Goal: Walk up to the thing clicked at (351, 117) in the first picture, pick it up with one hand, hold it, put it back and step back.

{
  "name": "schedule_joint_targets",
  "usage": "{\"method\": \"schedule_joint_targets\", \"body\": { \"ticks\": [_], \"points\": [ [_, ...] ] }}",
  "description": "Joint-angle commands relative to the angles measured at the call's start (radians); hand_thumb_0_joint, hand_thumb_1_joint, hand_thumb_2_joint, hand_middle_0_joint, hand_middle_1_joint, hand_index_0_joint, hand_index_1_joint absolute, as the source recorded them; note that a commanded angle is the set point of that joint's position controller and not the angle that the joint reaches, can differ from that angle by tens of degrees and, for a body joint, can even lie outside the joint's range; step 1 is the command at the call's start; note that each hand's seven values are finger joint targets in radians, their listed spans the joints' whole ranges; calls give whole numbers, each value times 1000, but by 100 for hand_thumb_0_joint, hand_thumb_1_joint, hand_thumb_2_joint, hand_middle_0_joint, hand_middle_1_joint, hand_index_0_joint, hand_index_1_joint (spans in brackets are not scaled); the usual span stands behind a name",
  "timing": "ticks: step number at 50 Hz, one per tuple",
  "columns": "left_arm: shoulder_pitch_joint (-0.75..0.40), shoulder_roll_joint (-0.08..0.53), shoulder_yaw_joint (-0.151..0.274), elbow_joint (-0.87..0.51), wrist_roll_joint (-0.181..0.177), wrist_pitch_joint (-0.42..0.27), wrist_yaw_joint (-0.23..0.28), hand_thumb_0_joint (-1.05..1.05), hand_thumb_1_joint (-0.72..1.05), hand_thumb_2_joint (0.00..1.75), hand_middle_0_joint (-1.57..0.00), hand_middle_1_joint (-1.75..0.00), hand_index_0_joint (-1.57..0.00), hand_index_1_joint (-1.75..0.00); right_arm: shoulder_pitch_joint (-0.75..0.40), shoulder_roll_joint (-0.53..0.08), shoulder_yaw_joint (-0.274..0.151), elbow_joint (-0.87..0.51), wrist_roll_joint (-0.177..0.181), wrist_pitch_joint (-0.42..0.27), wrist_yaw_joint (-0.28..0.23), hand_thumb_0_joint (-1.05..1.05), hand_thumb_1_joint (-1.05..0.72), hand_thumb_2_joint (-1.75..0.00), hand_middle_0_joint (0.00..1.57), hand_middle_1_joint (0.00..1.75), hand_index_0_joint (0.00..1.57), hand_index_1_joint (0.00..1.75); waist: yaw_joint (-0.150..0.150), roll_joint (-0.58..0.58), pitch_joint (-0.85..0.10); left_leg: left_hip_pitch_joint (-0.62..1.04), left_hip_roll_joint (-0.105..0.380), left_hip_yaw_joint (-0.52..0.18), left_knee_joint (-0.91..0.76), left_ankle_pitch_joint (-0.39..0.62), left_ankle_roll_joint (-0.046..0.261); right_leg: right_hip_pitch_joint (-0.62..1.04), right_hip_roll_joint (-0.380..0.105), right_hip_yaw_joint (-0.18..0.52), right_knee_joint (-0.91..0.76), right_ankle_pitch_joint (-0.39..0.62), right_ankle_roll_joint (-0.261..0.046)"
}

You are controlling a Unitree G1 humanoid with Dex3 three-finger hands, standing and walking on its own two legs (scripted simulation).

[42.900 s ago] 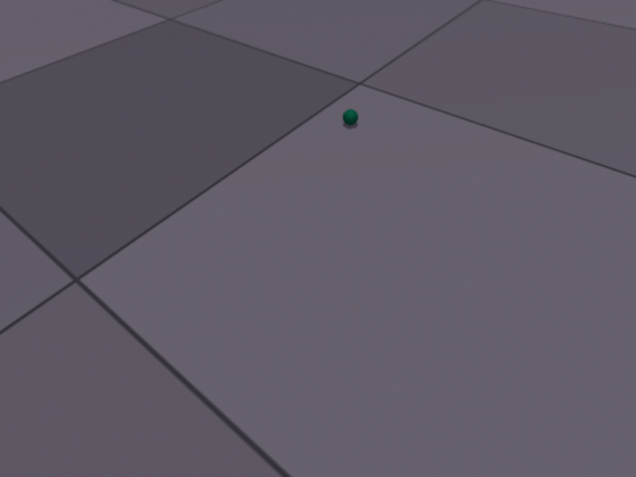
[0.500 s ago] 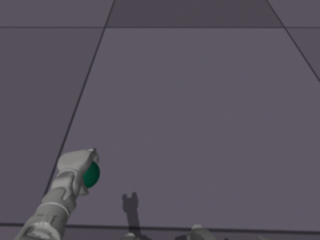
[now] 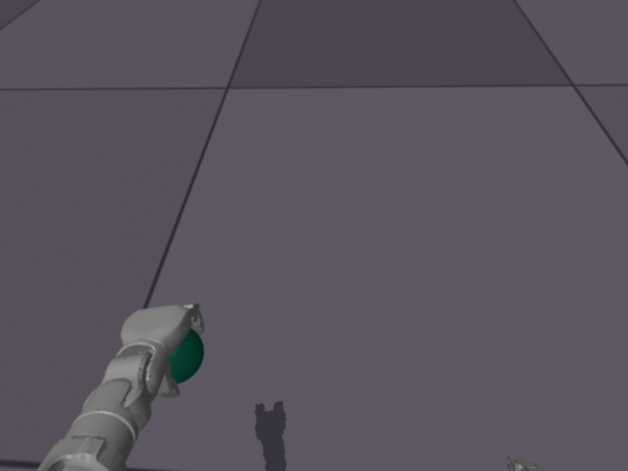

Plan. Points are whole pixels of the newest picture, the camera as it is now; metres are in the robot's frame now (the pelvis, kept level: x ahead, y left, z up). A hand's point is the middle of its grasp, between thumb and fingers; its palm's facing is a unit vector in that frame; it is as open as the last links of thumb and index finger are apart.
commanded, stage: hold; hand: left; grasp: from above
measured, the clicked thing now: (173, 353) +0.33 +0.23 -0.08
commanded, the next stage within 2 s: crouch in 1.60 s
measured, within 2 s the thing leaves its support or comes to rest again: neither
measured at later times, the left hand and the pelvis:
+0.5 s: hand (164, 360) +0.30 +0.22 -0.04, palm faces -0.47 -0.05 -0.88, open 10.9 cm; pelvis +0.00 -0.01 +0.01, yaw +0 degrees
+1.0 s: hand (157, 372) +0.28 +0.22 -0.02, palm faces -0.45 -0.04 -0.89, open 10.9 cm; pelvis -0.02 -0.01 +0.02, yaw +0 degrees
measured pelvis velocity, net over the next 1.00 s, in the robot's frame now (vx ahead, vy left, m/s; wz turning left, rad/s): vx -0.02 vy -0.01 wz -0.01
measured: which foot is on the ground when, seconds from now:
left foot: down 0.00-1.00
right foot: down 0.00-1.00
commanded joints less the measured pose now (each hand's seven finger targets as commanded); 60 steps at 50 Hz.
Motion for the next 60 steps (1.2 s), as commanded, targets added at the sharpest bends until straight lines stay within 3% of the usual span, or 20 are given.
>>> {"method": "schedule_joint_targets", "body": {
  "ticks": [1,7,16,19,22,24,28,31,34,36,39,40,48,52,54,56,60],
  "points": [
    [-313,219,89,-189,0,5,34,0,49,94,-78,-100,-83,-95,-7,-140,-52,-107,5,-24,-8,0,-89,-89,20,30,20,30,9,1,-278,179,-49,-17,-107,355,6,168,64,-11,-97,277,-37],
    [-323,219,81,-244,-5,3,6,0,46,98,-76,-103,-80,-98,-10,-145,-55,-121,7,-12,-7,0,-89,-89,20,30,20,30,10,-3,-288,219,-46,-15,-124,408,8,198,65,-11,-112,325,-36],
    [-288,221,88,-252,-4,4,-14,0,47,96,-76,-102,-81,-97,-42,-140,-46,-139,10,3,-10,0,-90,-90,20,30,20,30,22,-26,-257,239,-53,-3,-164,389,16,245,58,-5,-150,328,-31],
    [-291,223,86,-258,-7,3,-20,0,46,95,-75,-104,-80,-98,-52,-137,-42,-141,9,6,-11,0,-90,-90,20,30,20,30,20,-24,-214,231,-50,-4,-183,340,18,232,60,-8,-171,277,-31],
    [-286,238,99,-270,-7,0,-25,0,45,97,-74,-105,-79,-100,-71,-135,-41,-154,10,8,-12,0,-90,-90,20,30,20,30,34,-27,-228,239,-55,-1,-197,316,21,249,54,-3,-186,257,-30],
    [-284,216,82,-292,-9,-3,-30,0,45,98,-75,-105,-80,-100,-77,-134,-38,-155,11,8,-12,0,-90,-90,20,30,20,30,26,-25,-224,249,-53,-2,-201,314,21,242,54,-1,-186,253,-30],
    [-294,244,103,-312,-11,-6,-32,0,45,96,-75,-103,-80,-98,-86,-135,-37,-156,9,9,-15,0,-90,-90,20,30,20,30,32,-21,-211,251,-50,-3,-217,287,20,248,58,-5,-203,221,-31],
    [-305,226,88,-334,-11,-8,-35,0,43,96,-73,-106,-78,-100,-97,-133,-35,-163,10,8,-16,0,-90,-90,20,30,20,30,26,-13,-230,275,-50,-4,-223,292,19,247,57,-4,-206,222,-32],
    [-294,249,110,-344,-13,-9,-36,0,44,95,-72,-107,-78,-101,-102,-134,-33,-160,11,5,-18,0,-90,-90,20,30,20,30,35,-15,-209,266,-53,0,-233,258,20,250,55,0,-222,191,-31],
    [-297,224,87,-344,-18,-7,-42,0,46,95,-74,-108,-80,-101,-112,-132,-31,-163,11,4,-18,0,-90,-90,20,30,20,30,29,-8,-203,275,-49,-1,-241,257,19,245,56,-3,-224,190,-32],
    [-253,244,108,-325,-16,-6,-47,0,43,97,-74,-106,-79,-101,-122,-132,-30,-166,12,2,-20,0,-91,-90,20,30,20,30,41,-22,-194,273,-50,-3,-247,253,21,262,54,-6,-233,181,-31],
    [-279,227,90,-353,-18,-9,-52,0,43,98,-73,-107,-78,-101,-120,-133,-29,-167,11,1,-19,0,-90,-90,20,30,20,30,29,-27,-205,283,-49,-3,-247,258,22,261,54,-4,-230,190,-31],
    [-267,250,108,-355,-19,-10,-66,0,41,96,-71,-108,-77,-102,-145,-127,-20,-173,12,-4,-24,0,-91,-90,20,30,20,30,43,-23,-165,281,-52,1,-267,223,24,264,50,-4,-258,150,-31],
    [-285,229,86,-367,-19,-11,-81,0,41,96,-70,-110,-76,-104,-147,-122,-15,-173,11,-6,-25,0,-91,-90,20,30,20,30,35,-32,-169,289,-54,0,-272,232,25,266,49,-3,-258,161,-30],
    [-295,250,102,-396,-22,-15,-83,0,42,97,-71,-109,-77,-103,-155,-125,-17,-179,13,-7,-27,0,-91,-90,20,30,20,30,48,-4,-179,299,-52,0,-281,224,21,268,51,-5,-262,147,-35],
    [-266,224,87,-367,-22,-14,-89,0,40,95,-68,-111,-74,-104,-150,-122,-16,-176,11,-8,-26,0,-91,-90,20,30,20,30,39,-21,-164,296,-48,-2,-282,230,20,261,55,-8,-261,152,-34],
    [-272,255,113,-395,-26,-19,-87,0,41,96,-69,-111,-75,-105,-160,-122,-13,-181,13,-10,-28,0,-91,-90,20,30,20,30,45,-18,-163,294,-54,2,-284,209,23,269,50,-3,-272,134,-32]
  ]
}}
